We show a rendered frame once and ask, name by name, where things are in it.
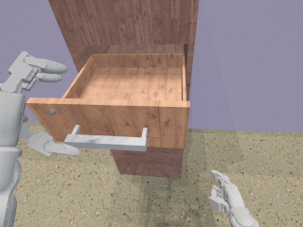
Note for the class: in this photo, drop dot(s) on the handle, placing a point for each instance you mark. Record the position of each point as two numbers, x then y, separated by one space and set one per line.
107 142

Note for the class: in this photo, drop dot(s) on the right robot hand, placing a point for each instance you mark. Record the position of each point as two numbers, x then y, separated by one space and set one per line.
226 199

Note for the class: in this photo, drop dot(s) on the drawer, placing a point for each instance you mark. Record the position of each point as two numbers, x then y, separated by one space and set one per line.
119 95

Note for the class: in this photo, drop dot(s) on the robot left forearm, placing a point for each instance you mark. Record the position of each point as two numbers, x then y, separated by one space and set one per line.
10 176

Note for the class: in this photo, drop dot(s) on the robot right forearm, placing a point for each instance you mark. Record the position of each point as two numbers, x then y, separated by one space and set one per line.
241 217

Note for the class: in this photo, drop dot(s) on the left robot hand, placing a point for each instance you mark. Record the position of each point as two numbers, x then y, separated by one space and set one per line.
23 74

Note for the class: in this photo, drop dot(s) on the cabinet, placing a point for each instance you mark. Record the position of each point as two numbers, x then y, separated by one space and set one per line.
132 27

